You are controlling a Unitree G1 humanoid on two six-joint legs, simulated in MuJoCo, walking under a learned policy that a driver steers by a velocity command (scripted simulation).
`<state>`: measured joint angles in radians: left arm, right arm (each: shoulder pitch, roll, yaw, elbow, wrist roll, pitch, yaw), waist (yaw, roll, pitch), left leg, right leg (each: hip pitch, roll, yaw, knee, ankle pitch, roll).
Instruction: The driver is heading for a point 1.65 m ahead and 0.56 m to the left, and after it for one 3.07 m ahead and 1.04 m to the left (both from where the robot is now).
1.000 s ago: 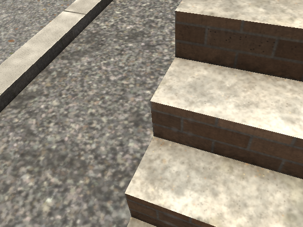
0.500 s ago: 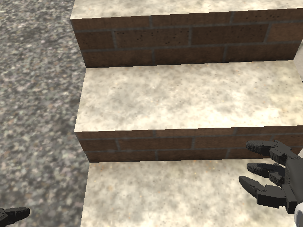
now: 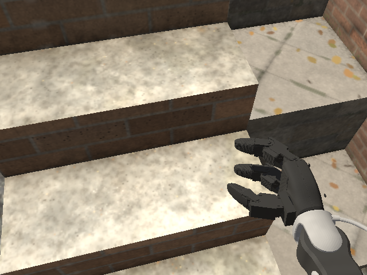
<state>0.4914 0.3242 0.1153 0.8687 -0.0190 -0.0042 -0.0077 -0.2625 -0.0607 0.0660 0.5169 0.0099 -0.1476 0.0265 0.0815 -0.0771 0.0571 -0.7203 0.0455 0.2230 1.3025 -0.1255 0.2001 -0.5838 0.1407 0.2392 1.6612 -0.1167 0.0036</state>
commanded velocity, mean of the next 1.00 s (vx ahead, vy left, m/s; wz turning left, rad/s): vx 0.16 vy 0.00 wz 0.63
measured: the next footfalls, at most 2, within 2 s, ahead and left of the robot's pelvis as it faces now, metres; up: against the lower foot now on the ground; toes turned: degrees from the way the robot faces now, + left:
right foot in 0.22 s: +0.12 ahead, -0.20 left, +0.00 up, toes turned +11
left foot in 0.52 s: -0.03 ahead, +0.02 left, +0.00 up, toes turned +20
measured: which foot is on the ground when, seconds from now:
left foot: down 0.00-0.24, up 0.26-0.50, down 0.52-0.82, up 0.84-1.00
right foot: up 0.00-0.20, down 0.22-0.52, up 0.54-0.80, down 0.82-1.00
